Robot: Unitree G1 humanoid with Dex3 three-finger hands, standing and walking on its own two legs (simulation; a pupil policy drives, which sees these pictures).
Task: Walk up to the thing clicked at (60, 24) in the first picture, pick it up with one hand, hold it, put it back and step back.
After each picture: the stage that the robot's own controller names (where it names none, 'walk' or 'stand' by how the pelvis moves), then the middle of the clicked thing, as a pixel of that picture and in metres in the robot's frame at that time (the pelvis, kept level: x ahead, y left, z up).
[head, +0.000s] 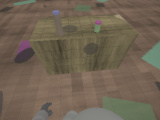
stand; (58, 24) +0.85 +0.41 +0.08
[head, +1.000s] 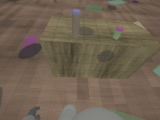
walk; (75, 25) +0.78 +0.19 +0.11
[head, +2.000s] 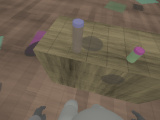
rise first; (77, 38) +0.53 +0.17 +0.10
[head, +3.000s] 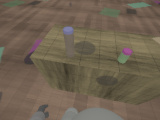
stand; (69, 44) +0.53 +0.21 +0.08
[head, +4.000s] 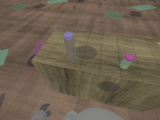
stand; (70, 48) +0.50 +0.20 +0.08
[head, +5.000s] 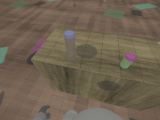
stand; (70, 47) +0.50 +0.20 +0.08
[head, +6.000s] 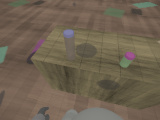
stand; (70, 46) +0.50 +0.20 +0.08
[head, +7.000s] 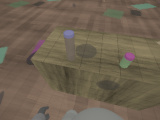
stand; (70, 47) +0.50 +0.20 +0.08
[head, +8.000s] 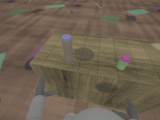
rise first; (68, 50) +0.49 +0.23 +0.08
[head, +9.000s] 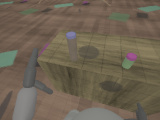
go down; (72, 48) +0.51 +0.22 +0.08
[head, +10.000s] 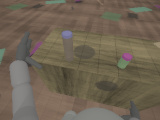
go down; (68, 47) +0.50 +0.21 +0.09
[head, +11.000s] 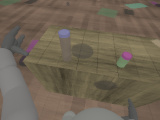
go down; (65, 47) +0.49 +0.21 +0.09
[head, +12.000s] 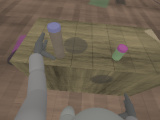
close in; (57, 43) +0.48 +0.23 +0.11
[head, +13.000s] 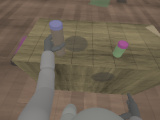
close; (58, 41) +0.49 +0.22 +0.12
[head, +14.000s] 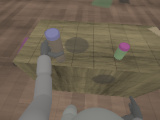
lift; (57, 48) +0.43 +0.23 +0.12
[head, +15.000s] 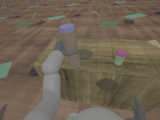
lift; (71, 48) +0.35 +0.13 +0.25
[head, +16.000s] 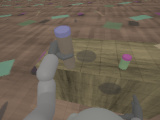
hold; (67, 50) +0.32 +0.17 +0.25
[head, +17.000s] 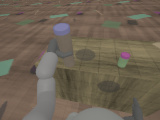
hold; (66, 48) +0.33 +0.17 +0.26
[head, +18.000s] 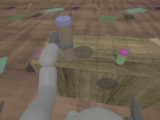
crouch; (67, 41) +0.39 +0.17 +0.25
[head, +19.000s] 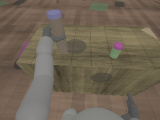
lower; (59, 34) +0.49 +0.20 +0.20
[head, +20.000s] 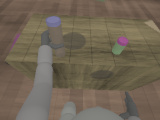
lower; (57, 40) +0.48 +0.21 +0.13
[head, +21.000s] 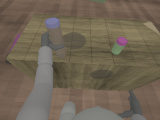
lower; (57, 41) +0.48 +0.21 +0.13
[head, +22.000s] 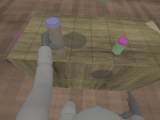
lower; (57, 40) +0.48 +0.21 +0.13
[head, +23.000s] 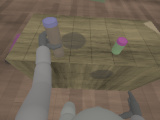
lower; (55, 40) +0.48 +0.22 +0.13
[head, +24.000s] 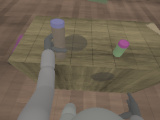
open; (59, 42) +0.47 +0.20 +0.13
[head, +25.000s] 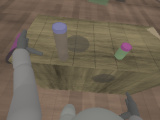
sink last; (61, 44) +0.45 +0.19 +0.12
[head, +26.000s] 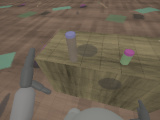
sink last; (72, 48) +0.49 +0.21 +0.11
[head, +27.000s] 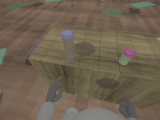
stand; (69, 48) +0.47 +0.21 +0.10
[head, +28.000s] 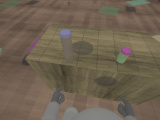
stand; (67, 47) +0.47 +0.21 +0.10
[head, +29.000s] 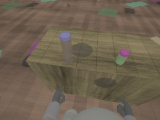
stand; (67, 49) +0.47 +0.22 +0.08
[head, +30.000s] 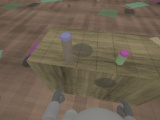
stand; (67, 49) +0.47 +0.22 +0.08
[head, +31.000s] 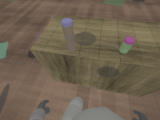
walk; (69, 37) +0.53 +0.22 +0.11
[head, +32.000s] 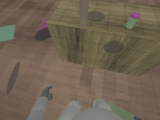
walk; (83, 10) +0.81 +0.14 +0.11
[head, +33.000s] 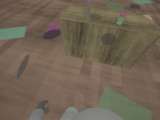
stand; (87, 10) +1.15 +0.14 +0.09
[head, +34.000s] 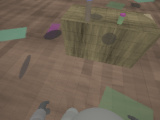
stand; (88, 10) +1.16 +0.15 +0.08
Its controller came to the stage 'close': yes
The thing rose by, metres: 0.21
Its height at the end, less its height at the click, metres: +0.00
